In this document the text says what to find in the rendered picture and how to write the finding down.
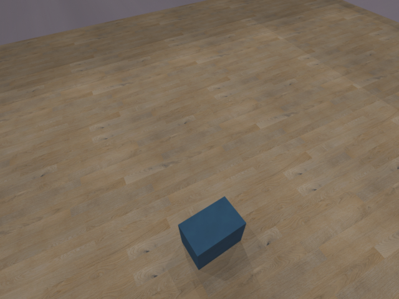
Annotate carton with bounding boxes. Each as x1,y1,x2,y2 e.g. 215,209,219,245
178,196,246,270

